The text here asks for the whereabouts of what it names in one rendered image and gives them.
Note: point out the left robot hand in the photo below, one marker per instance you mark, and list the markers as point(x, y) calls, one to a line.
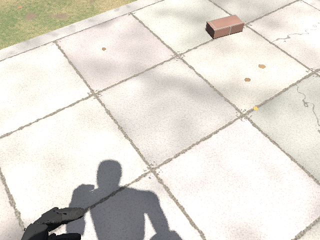
point(51, 220)

